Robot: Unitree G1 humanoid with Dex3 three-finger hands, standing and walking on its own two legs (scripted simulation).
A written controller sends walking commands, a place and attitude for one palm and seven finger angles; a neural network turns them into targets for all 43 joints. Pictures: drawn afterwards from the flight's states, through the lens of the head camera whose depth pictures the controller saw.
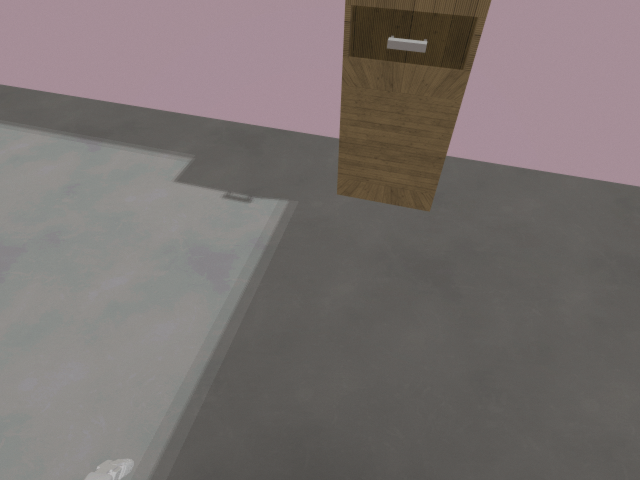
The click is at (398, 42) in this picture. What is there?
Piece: drawer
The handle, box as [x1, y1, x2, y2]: [387, 36, 427, 52]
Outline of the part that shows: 388,38 387,48 423,52 425,51 427,41 426,39 420,41 394,38 393,36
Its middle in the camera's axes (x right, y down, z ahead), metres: +0.29 -0.65 +1.28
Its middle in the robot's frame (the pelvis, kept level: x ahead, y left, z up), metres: +1.40 -0.23 -0.03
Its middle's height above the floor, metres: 0.74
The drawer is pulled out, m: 0.00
